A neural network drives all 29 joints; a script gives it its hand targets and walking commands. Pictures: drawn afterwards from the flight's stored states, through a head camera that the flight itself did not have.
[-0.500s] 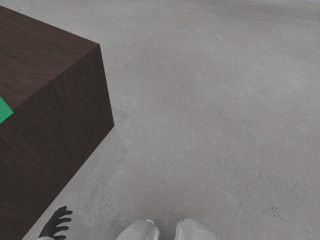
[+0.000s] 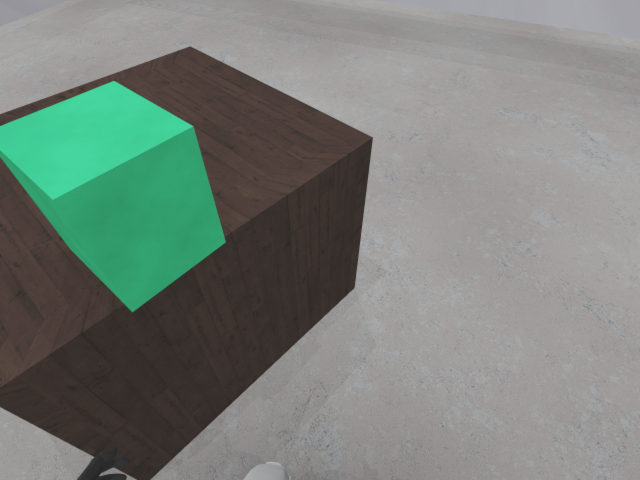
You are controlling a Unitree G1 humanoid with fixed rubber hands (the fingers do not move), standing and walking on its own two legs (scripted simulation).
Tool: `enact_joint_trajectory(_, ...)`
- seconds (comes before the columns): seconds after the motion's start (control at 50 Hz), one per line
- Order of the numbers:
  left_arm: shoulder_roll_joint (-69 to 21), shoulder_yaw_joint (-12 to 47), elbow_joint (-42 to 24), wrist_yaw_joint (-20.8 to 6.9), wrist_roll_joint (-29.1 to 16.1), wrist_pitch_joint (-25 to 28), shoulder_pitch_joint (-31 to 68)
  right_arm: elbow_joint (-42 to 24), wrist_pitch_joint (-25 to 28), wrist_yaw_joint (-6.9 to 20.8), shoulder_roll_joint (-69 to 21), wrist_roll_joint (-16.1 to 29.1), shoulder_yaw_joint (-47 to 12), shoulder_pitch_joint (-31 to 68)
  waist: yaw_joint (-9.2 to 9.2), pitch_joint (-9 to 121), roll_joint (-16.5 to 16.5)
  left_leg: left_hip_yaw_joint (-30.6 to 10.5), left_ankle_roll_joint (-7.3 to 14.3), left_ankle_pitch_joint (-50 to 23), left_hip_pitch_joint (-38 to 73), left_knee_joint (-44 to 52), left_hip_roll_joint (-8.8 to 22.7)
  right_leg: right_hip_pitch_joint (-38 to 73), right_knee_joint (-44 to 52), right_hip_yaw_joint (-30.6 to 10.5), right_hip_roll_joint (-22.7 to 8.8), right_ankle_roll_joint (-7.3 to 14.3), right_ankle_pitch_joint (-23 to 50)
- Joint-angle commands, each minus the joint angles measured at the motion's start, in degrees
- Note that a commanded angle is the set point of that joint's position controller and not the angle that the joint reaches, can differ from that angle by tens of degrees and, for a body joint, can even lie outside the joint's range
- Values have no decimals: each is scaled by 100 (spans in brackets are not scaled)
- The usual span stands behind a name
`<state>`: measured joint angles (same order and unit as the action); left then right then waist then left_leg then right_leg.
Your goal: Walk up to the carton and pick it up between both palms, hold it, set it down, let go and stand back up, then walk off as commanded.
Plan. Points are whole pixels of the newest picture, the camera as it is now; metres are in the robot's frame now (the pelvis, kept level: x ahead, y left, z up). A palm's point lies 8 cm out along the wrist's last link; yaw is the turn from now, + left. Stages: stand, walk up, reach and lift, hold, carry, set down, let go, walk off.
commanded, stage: walk up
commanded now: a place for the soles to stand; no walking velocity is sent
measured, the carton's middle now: (123, 196) +0.52 +0.37 +0.05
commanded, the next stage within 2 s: none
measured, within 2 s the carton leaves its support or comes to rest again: neither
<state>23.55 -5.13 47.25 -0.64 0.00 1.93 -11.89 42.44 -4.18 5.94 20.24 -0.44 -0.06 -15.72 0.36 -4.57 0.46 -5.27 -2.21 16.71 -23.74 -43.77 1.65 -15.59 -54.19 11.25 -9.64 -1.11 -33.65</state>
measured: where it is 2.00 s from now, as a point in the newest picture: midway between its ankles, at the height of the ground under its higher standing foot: outside the picture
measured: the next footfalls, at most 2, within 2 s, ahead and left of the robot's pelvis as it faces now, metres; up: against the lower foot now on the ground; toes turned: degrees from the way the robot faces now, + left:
right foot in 0.16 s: +0.05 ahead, -0.06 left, +0.00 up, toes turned -4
left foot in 0.44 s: +0.19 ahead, +0.19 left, +0.00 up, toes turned +16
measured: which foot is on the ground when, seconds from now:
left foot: down 0.00-0.16, up 0.18-0.42, down 0.44-0.90, up 0.92-1.00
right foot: up 0.00-0.14, down 0.16-0.48, up 0.50-0.86, down 0.88-1.00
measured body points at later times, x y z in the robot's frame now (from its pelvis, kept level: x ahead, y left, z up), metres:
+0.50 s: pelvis +0.09 +0.06 -0.01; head +0.11 +0.07 +0.44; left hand +0.06 +0.37 -0.13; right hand +0.25 -0.20 -0.12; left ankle +0.15 +0.18 -0.71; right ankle +0.02 -0.05 -0.69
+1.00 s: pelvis +0.13 +0.00 -0.01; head +0.19 +0.01 +0.43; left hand +0.04 +0.30 -0.12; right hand +0.36 -0.21 -0.14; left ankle +0.13 +0.15 -0.67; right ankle +0.17 -0.05 -0.71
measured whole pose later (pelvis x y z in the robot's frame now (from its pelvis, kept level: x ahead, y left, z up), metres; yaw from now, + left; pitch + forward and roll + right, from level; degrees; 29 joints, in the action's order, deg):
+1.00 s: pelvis +0.13 +0.00 -0.01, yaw +29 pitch -3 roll +2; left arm 19.3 -4.9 47.3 0.3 0.0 -0.3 -12.9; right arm 42.8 0.2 -2.5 21.6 -0.4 0.0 -13.2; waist 0.9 -10.4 0.0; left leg -5.8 0.4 26.2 -33.0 -60.9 -6.8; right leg -22.7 -52.7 9.3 -3.8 4.5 -27.8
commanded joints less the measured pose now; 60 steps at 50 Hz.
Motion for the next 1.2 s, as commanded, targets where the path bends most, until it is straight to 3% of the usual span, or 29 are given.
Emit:
enact_joint_trajectory(0.0,1248,-422,-473,31,55,310,-93,-582,151,-221,2149,-267,973,362,-87,-166,-1874,-2848,1618,3003,-451,3079,685,-1023,-124,-976,611,180,-693)
enact_joint_trajectory(0.06,1195,-454,-326,22,9,378,-835,-764,181,-208,1900,-277,960,757,240,65,-1650,-2960,1582,2333,-685,2858,820,59,906,-1254,587,319,-256)
enact_joint_trajectory(0.1,1196,-526,-17,71,68,417,-1786,-923,135,-243,1598,-169,894,1240,944,54,-841,-2075,897,1684,-2193,2032,238,2402,3072,-1314,514,395,813)
enact_joint_trajectory(0.12,1621,-647,80,121,116,442,-2265,-966,150,-302,917,-90,675,1181,1163,377,1121,-878,447,1172,-2589,209,-669,3254,4386,-2450,-231,300,278)
enact_joint_trajectory(0.14,1906,-668,-130,221,234,408,-1726,-890,227,-358,771,0,636,890,970,191,1564,-409,317,891,-3267,-1071,-886,3060,4529,-3541,-1636,184,395)
enact_joint_trajectory(0.18,1819,-609,-677,270,200,448,-380,-482,369,-311,1489,-45,773,298,349,519,60,-457,198,330,-2384,-1473,-158,2366,4506,-3420,-2128,360,710)
enact_joint_trajectory(0.2,1571,-584,-698,201,190,470,-200,-421,381,-306,1630,-59,822,308,212,184,-13,-146,251,246,-2317,-1568,10,2104,4238,-2775,-1793,346,1513)
enact_joint_trajectory(0.24,1176,-396,-706,169,166,461,-270,-361,343,-277,1357,89,659,77,143,102,854,241,380,-39,-2116,-1492,-63,2032,3482,-1096,-885,-117,3684)
enact_joint_trajectory(0.36,1386,-398,-689,50,223,255,-817,-588,437,-248,1170,115,580,693,465,483,852,1120,370,233,-1479,371,104,2124,1922,-117,-800,849,4355)
enact_joint_trajectory(0.4,1296,-365,-964,-11,94,179,-117,-198,534,-407,1319,32,737,-677,-586,1038,622,1336,648,-477,900,1139,-298,596,287,454,-608,682,4938)
enact_joint_trajectory(0.42,954,-294,-932,-45,97,112,-409,75,621,-542,1615,-54,917,-1477,-907,1560,-432,735,930,-421,2386,1183,-629,-412,-1400,119,-271,455,4463)
enact_joint_trajectory(0.44,604,-236,-1064,-89,-1,80,-507,-41,666,-659,2207,-145,1002,-1452,-723,1294,-1865,-2231,1601,-1219,2923,1707,776,-2241,-2532,30,806,9,1686)
enact_joint_trajectory(0.46,1138,-232,-1210,-13,-8,27,-324,-206,696,-684,2344,25,989,-1414,-680,1571,-1347,-4747,2410,-923,3125,2291,1911,-2891,-2727,-996,1125,44,157)
enact_joint_trajectory(0.48,1230,-209,-1039,15,56,16,-83,-190,753,-743,2263,91,994,-1100,-470,871,-647,-4723,2334,-79,2320,2636,2110,-2899,-2551,-1555,590,51,115)
enact_joint_trajectory(0.5,1206,-248,-939,-12,37,4,-251,-176,762,-806,2167,71,938,-856,-292,516,-391,-3974,1960,-138,2000,2495,1795,-2826,-2412,-1523,519,192,312)
enact_joint_trajectory(0.58,844,-301,-647,-66,25,-145,-499,-271,829,-902,1731,-93,750,-237,72,-286,-781,-2389,1290,-76,193,2438,803,-1787,-1094,-1462,294,275,953)
enact_joint_trajectory(0.66,883,-283,-692,-79,-13,-214,-166,-343,810,-901,1823,-93,740,-79,-12,-220,-743,-2497,1516,-59,-325,2164,906,-1354,-684,-1519,373,196,827)
enact_joint_trajectory(0.68,955,-323,-728,-52,36,-241,87,-338,800,-949,1810,-95,729,-287,-151,-273,-370,-2778,1629,-428,-262,2049,1040,-1544,-786,-1551,407,216,777)
enact_joint_trajectory(0.74,1006,-341,-719,11,-12,-220,-120,-386,797,-950,1826,-85,773,-97,2,-58,-352,-3220,1732,-941,-156,1719,1209,-1297,-594,-1762,370,281,623)
enact_joint_trajectory(0.78,1005,-337,-931,41,-22,-145,-26,-373,778,-978,1779,-112,738,-31,-68,186,-894,-3203,1648,-2135,464,1242,1154,-1326,216,-2064,340,262,261)
enact_joint_trajectory(0.84,889,-348,-469,109,-2,39,-814,-467,593,-914,1548,6,623,277,356,798,-245,-1827,1034,-2377,-187,-99,160,758,2770,-1582,327,37,2081)
enact_joint_trajectory(0.86,1297,-431,-470,165,40,39,-767,-367,567,-901,981,71,519,-19,197,802,927,-783,567,-493,-1324,-1082,-621,1622,2931,-2225,-639,169,3737)
enact_joint_trajectory(0.88,1382,-479,-634,174,12,39,-532,-363,558,-962,1044,39,475,-127,91,954,1090,3,295,1350,-2195,-1692,-1015,2021,2489,-2797,-1445,455,5577)
enact_joint_trajectory(0.9,1566,-567,-667,187,-16,12,-268,-200,515,-1017,1346,-91,571,-311,15,1218,609,-134,300,1713,-1928,-2334,-673,1738,2542,-3099,-2031,755,5778)
enact_joint_trajectory(0.94,1541,-507,-699,277,-44,53,-328,-183,451,-988,1532,-129,629,98,92,742,10,-118,394,1402,-1875,-2610,-467,1247,2616,-2903,-1731,316,5618)
enact_joint_trajectory(1.0,1359,-525,-643,294,66,68,-90,-95,408,-882,1258,16,567,-169,37,785,868,39,494,769,-1963,-2622,-453,1574,2265,-1608,-1052,-163,5414)
enact_joint_trajectory(1.06,1194,-564,-597,291,57,64,-267,-12,346,-801,1356,-34,610,-124,161,681,420,324,392,482,-1827,-2691,-290,1526,2343,-1458,-993,-60,4374)
enact_joint_trajectory(1.1,1335,-581,-557,272,123,92,-349,-107,329,-822,1347,-1,577,-168,274,836,826,108,325,485,-1995,-2845,-319,1646,2457,-1772,-1213,149,3976)
enact_joint_trajectory(1.18,1445,-654,-601,227,208,58,-237,-58,360,-812,1559,10,607,-126,276,378,569,281,146,556,-1887,-2714,-134,822,3117,-2037,-1250,530,1158)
